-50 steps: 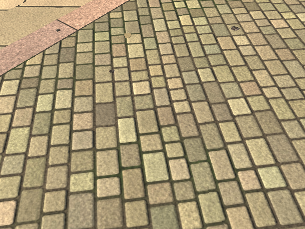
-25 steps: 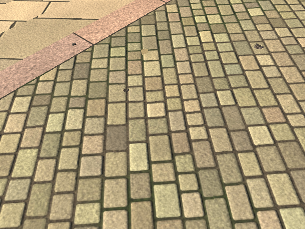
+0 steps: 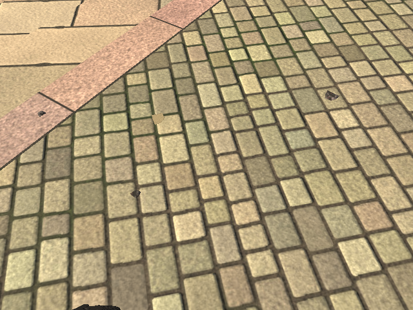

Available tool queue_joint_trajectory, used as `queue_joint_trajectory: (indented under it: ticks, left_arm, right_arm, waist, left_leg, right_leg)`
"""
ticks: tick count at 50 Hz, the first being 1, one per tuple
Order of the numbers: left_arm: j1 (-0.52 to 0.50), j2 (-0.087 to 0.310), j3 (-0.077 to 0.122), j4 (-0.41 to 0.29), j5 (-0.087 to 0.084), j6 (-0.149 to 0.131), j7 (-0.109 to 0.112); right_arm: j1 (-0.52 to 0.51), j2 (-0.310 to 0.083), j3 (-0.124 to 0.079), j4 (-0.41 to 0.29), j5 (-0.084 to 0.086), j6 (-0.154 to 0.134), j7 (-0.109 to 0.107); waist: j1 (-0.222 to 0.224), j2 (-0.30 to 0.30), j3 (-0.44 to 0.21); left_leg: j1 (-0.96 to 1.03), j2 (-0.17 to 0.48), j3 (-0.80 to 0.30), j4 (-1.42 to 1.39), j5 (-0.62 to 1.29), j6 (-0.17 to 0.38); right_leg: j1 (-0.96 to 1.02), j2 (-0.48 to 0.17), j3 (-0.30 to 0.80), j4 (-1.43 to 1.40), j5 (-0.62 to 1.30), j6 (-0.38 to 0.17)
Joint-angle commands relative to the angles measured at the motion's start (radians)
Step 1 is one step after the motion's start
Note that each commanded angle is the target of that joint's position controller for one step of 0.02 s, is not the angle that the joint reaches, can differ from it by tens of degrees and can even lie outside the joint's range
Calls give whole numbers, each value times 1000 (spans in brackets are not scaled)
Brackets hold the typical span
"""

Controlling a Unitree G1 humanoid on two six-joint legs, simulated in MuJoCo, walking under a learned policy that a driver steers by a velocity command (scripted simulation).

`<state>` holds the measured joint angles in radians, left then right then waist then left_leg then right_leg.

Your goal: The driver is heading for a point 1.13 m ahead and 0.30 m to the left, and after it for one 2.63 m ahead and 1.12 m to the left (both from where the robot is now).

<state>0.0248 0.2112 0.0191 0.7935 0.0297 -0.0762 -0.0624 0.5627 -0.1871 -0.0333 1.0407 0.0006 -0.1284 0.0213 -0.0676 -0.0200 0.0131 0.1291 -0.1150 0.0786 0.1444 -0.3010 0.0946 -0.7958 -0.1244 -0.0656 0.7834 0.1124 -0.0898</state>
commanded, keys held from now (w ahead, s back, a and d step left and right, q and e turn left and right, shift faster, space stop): w+shift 0.16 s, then w+q+shift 0.84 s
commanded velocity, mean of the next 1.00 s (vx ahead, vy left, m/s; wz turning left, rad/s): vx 1.00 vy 0.00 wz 0.61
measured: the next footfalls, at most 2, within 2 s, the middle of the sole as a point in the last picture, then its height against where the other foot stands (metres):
right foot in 0.14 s outside the picture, level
left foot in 0.60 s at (178, 231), level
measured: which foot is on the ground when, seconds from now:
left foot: down 0.00-0.16, up 0.18-0.58, down 0.60-1.00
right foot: up 0.00-0.12, down 0.14-0.60, up 0.62-1.00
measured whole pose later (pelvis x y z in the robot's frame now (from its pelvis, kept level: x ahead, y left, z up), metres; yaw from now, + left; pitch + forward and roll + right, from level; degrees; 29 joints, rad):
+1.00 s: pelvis +0.95 +0.12 -0.01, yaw +37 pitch +3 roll -1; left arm -0.08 0.24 -0.04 0.58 0.03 -0.08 -0.01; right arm 0.48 -0.32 -0.09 0.86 0.00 -0.08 0.01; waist -0.16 0.00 0.03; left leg 0.10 -0.15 -0.29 0.36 -0.44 0.16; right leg -0.62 -0.05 0.07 0.52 0.00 0.02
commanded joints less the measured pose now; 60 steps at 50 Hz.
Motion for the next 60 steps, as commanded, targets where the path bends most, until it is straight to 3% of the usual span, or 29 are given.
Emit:
queue_joint_trajectory:
  ticks: [1,4,6,7,8,9,10,12,15,19,25,28,30,31,32,33,35,37,41,46,49,50,51,52,53,55,57,58,60]
  left_arm:
    - [-126,34,-9,-77,-14,-10,-1]
    - [-62,92,9,-71,-10,-10,19]
    - [255,162,42,18,-13,-9,46]
    - [445,205,64,73,2,-5,64]
    - [536,287,88,87,30,-2,78]
    - [479,273,93,85,32,-4,55]
    - [368,194,85,79,17,-11,43]
    - [281,85,60,92,21,-34,38]
    - [312,49,41,147,-5,-63,44]
    - [338,73,38,159,-13,-87,34]
    - [450,137,25,171,-25,-84,81]
    - [384,240,51,132,-11,-46,128]
    - [230,275,75,86,3,-15,117]
    - [183,121,40,35,20,-31,86]
    - [283,68,16,-72,-15,-49,78]
    - [231,99,4,-102,-8,-75,72]
    - [173,137,10,-100,15,-78,64]
    - [178,122,0,-101,52,-29,59]
    - [-16,98,-21,-200,35,4,41]
    - [-155,101,-31,-270,2,-3,41]
    - [-48,170,-5,-257,-1,-13,59]
    - [97,221,18,-225,-8,-19,71]
    - [320,271,43,-173,-5,-22,89]
    - [528,333,64,-141,32,-26,108]
    - [414,407,79,-160,57,-23,97]
    - [267,186,44,-186,32,-12,80]
    - [296,131,25,-132,23,-13,78]
    - [210,144,44,-147,-32,-30,83]
    - [146,133,44,-127,-53,-43,83]
  right_arm:
    - [-14,-140,-12,-54,6,-26,-13]
    - [-1,-204,-17,-44,-18,-7,-33]
    - [-44,-249,-32,-43,-45,24,-53]
    - [-91,-241,-33,-56,-47,30,-53]
    - [-64,-105,-7,-96,-31,22,-33]
    - [37,-61,2,-118,33,3,-16]
    - [-101,-135,-8,-141,25,3,-30]
    - [-198,-114,-7,-155,9,13,-20]
    - [-189,-55,2,-172,-29,67,14]
    - [-393,-54,10,-263,-16,85,32]
    - [-558,-85,19,-321,-19,64,49]
    - [-283,-181,-16,-248,-19,73,47]
    - [108,-271,-74,-136,-8,84,14]
    - [7,-304,-90,-125,8,96,-4]
    - [-73,-385,-101,-167,-29,102,-1]
    - [-95,-335,-101,-194,-35,106,-11]
    - [-163,-227,-76,-188,-27,95,-20]
    - [-202,-208,-62,-203,-11,62,-28]
    - [-184,-238,-67,-220,-3,28,-21]
    - [-80,-269,-89,-216,6,38,-5]
    - [-130,-305,-98,-238,1,38,-16]
    - [-167,-342,-105,-249,-5,35,-12]
    - [-238,-344,-105,-269,-10,27,-6]
    - [-256,-194,-66,-305,-7,19,-9]
    - [-116,-121,-38,-373,50,28,-16]
    - [-237,-240,-52,-327,-8,71,-35]
    - [-313,-213,-56,-350,-32,97,-14]
    - [-297,-203,-62,-391,60,102,-20]
    - [-331,-169,-42,-433,64,120,-15]
  waist:
    - [34,39,160]
    - [87,118,40]
    - [240,159,-130]
    - [328,141,-208]
    - [281,-63,-302]
    - [175,-253,-398]
    - [164,-80,-221]
    - [103,87,-32]
    - [28,12,52]
    - [42,-8,138]
    - [68,-31,119]
    - [-102,-112,-61]
    - [-299,-53,-190]
    - [-166,215,-88]
    - [-26,247,-240]
    - [-50,114,-238]
    - [44,-99,-8]
    - [109,-125,55]
    - [69,-48,108]
    - [-44,72,37]
    - [20,86,-51]
    - [106,89,-141]
    - [237,82,-242]
    - [282,-62,-364]
    - [124,-414,-479]
    - [131,-84,-235]
    - [113,-23,-115]
    - [82,-148,-64]
    - [50,-136,-11]
  left_leg:
    - [-192,249,-64,-164,702,51]
    - [46,291,-40,63,1269,24]
    - [47,316,-33,472,1349,27]
    - [-117,283,-20,762,1143,34]
    - [-458,156,-23,1166,421,34]
    - [-777,24,-161,1415,-146,28]
    - [-867,123,-183,1377,-14,60]
    - [-801,194,-177,1253,84,62]
    - [-747,250,-180,1178,109,32]
    - [-831,239,-78,996,306,18]
    - [-705,100,148,571,480,73]
    - [-396,-3,151,535,363,112]
    - [-10,52,-15,456,236,210]
    - [86,143,-188,521,345,228]
    - [288,310,-659,392,237,433]
    - [265,383,-887,143,-103,437]
    - [-91,330,-766,44,-122,326]
    - [-335,241,-627,38,24,296]
    - [-544,110,-451,3,255,242]
    - [-300,108,-457,102,581,155]
    - [-224,118,-482,278,802,93]
    - [-227,113,-478,453,861,73]
    - [-348,79,-453,695,781,54]
    - [-517,15,-366,1045,233,48]
    - [-782,-72,-239,1284,-246,3]
    - [-884,83,-178,1295,-91,-11]
    - [-885,135,-159,1222,-96,-34]
    - [-867,195,-183,1235,-92,-53]
    - [-853,224,-169,1075,-108,-77]
  right_leg:
    - [220,74,-77,-179,97,-26]
    - [324,184,-107,-231,-72,-61]
    - [619,215,-67,-254,-207,-95]
    - [858,144,-5,-259,-287,-121]
    - [1122,-119,333,-231,-568,-176]
    - [1272,-288,887,-454,-741,-275]
    - [1127,-228,753,-525,-767,-213]
    - [810,-177,483,-589,-555,-143]
    - [617,-103,245,-658,-409,-51]
    - [562,-12,-51,-706,-21,44]
    - [788,-14,-213,-625,708,111]
    - [863,-79,-207,-232,1077,115]
    - [643,-25,-182,460,662,85]
    - [272,164,-127,814,-513,76]
    - [-33,180,66,997,-639,106]
    - [-132,145,159,916,-566,85]
    - [-51,59,160,689,-466,87]
    - [75,10,156,568,-474,129]
    - [211,-6,73,174,-262,169]
    - [275,91,50,-156,-27,123]
    - [508,149,75,-283,-109,99]
    - [667,153,86,-277,-184,86]
    - [916,95,113,-244,-257,71]
    - [1143,-149,333,-249,-511,47]
    - [1263,-417,912,-435,-418,-71]
    - [1032,-315,624,-384,-142,-82]
    - [878,-234,351,-376,212,-58]
    - [818,-168,254,-408,285,-43]
    - [695,-176,192,-469,286,-66]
